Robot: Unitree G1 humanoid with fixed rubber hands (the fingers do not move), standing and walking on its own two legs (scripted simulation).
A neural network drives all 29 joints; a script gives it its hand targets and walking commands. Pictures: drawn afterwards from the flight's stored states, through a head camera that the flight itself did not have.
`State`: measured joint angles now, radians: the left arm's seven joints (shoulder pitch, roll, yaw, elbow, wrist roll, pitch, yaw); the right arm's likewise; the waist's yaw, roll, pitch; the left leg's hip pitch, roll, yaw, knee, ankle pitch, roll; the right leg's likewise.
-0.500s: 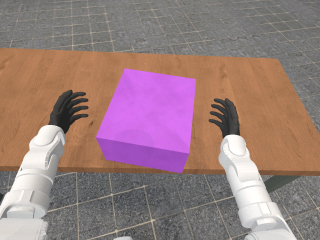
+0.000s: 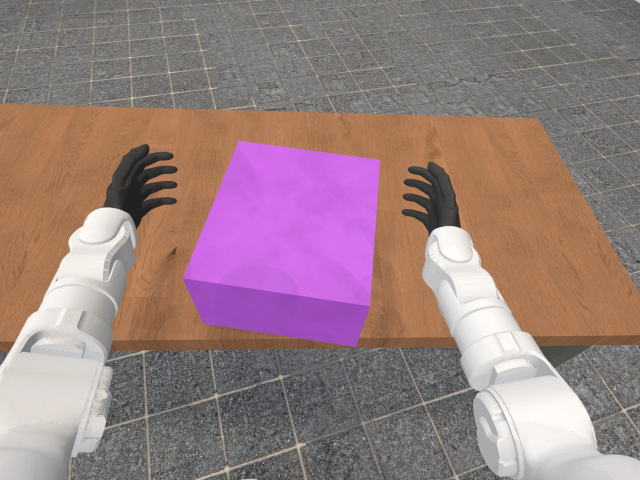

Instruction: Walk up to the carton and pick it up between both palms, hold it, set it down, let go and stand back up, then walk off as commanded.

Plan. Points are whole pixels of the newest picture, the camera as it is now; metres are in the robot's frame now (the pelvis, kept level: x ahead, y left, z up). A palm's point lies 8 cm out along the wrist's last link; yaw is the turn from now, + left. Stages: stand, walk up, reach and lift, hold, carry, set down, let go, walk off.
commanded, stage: reach and lift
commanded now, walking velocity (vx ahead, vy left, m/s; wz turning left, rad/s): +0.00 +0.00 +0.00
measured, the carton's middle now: (294, 239) +0.47 +0.03 -0.06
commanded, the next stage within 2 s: none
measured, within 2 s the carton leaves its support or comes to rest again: neither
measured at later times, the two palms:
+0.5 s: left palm (127, 250) +0.42 +0.27 +0.00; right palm (411, 260) +0.40 -0.15 -0.02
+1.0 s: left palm (154, 265) +0.42 +0.24 -0.05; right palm (406, 272) +0.39 -0.15 -0.05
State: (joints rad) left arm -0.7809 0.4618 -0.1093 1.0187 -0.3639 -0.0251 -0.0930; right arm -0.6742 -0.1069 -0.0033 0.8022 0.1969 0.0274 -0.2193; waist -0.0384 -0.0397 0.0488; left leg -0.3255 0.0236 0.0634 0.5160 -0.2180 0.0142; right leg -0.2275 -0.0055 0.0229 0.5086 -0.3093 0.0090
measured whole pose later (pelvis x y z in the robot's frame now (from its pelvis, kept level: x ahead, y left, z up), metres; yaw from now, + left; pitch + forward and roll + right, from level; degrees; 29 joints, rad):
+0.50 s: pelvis +0.00 +0.01 -0.02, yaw +2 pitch +19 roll -3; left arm -0.83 0.43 -0.14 1.28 -0.36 -0.31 -0.09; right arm -0.72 -0.11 -0.01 1.09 0.20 -0.27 -0.18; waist -0.05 0.02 -0.10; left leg -0.77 0.03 -0.01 0.66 -0.23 0.01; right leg -0.61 0.01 -0.04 0.57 -0.30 0.01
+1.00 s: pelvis -0.02 +0.02 -0.04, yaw +1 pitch +27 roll -5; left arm -0.86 0.37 -0.14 1.29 -0.35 -0.41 -0.03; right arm -0.77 -0.11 -0.02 1.16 0.20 -0.40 -0.17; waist -0.07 0.04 -0.16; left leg -1.01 0.04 -0.02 0.79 -0.25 0.01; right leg -0.84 0.02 -0.05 0.69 -0.32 0.02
